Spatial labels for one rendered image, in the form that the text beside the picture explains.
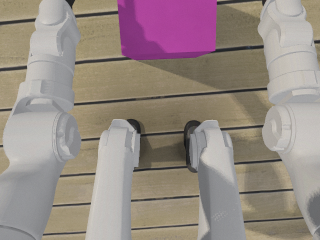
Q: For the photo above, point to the left robot upper arm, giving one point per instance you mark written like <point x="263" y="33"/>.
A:
<point x="38" y="144"/>

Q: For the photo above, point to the carton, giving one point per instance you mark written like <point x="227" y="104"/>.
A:
<point x="167" y="29"/>

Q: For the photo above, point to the robot left foot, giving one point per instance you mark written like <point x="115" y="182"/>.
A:
<point x="135" y="124"/>

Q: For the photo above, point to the right robot forearm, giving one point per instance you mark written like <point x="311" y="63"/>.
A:
<point x="290" y="53"/>

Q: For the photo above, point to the right robot upper arm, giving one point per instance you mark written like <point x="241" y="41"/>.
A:
<point x="292" y="129"/>

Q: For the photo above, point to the robot left hand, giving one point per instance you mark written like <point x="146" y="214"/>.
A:
<point x="70" y="2"/>

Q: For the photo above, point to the left robot thigh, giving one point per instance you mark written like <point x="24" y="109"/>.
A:
<point x="110" y="209"/>

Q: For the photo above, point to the left robot forearm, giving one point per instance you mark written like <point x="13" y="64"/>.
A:
<point x="51" y="62"/>

